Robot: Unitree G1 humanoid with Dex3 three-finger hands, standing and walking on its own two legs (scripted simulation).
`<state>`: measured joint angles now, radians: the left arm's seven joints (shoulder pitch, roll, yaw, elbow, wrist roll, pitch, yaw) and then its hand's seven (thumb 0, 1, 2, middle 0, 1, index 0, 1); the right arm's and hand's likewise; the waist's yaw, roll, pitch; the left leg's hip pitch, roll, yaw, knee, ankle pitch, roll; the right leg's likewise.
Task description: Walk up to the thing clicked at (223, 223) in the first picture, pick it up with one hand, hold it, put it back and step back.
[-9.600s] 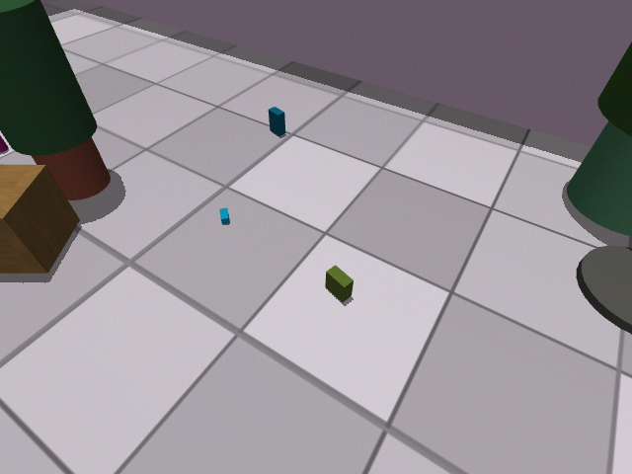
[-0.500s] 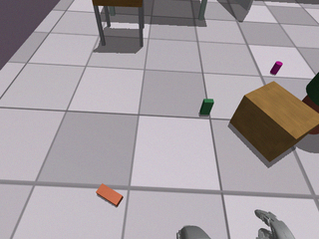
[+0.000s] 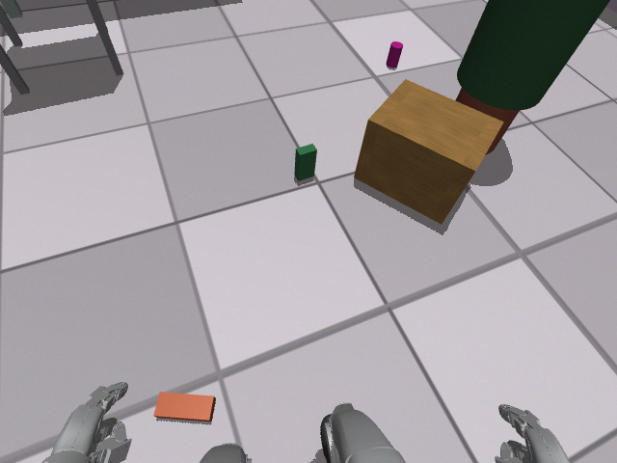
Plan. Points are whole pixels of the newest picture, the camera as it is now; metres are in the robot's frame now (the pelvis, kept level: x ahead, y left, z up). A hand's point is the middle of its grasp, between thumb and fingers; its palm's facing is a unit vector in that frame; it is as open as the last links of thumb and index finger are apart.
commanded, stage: walk up
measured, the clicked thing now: out of the picture +0.87 -1.33 -0.72
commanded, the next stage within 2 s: none
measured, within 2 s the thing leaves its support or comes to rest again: neither
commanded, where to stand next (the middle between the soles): +0.09 -0.13 m, yaw -66 degrees
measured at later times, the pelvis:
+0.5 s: pelvis -0.01 -0.04 +0.02, yaw -28 degrees
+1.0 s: pelvis +0.01 -0.05 +0.03, yaw -46 degrees
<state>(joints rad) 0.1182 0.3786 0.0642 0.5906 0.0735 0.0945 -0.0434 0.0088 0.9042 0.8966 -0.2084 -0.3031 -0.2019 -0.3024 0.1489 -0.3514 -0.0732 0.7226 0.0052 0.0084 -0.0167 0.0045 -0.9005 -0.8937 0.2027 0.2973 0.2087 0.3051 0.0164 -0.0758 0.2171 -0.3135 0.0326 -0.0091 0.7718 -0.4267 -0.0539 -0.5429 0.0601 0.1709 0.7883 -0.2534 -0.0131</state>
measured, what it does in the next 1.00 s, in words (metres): steps on the spot, turning right: right foot, then left foot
